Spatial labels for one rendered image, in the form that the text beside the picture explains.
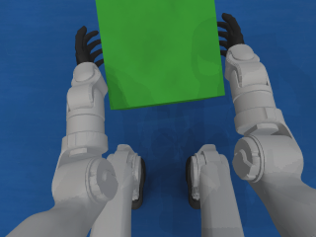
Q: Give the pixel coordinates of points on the robot left shin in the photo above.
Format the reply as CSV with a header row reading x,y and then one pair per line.
x,y
125,147

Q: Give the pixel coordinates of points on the robot right hand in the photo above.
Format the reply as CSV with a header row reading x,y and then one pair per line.
x,y
233,34

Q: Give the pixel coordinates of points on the robot left hand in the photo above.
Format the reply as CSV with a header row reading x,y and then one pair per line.
x,y
83,50

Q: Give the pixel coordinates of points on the robot left foot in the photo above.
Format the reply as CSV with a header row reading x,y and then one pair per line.
x,y
137,203

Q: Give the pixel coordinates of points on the robot left forearm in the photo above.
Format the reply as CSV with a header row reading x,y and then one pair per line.
x,y
85,116

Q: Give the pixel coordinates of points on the robot right forearm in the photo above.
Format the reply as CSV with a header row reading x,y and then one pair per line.
x,y
252,94

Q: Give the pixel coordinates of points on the carton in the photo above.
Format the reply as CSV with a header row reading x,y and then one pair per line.
x,y
160,52

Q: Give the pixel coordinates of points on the robot left upper arm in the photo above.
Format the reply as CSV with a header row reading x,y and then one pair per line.
x,y
81,190

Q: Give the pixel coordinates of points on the robot right upper arm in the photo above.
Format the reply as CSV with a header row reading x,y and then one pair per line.
x,y
272,165

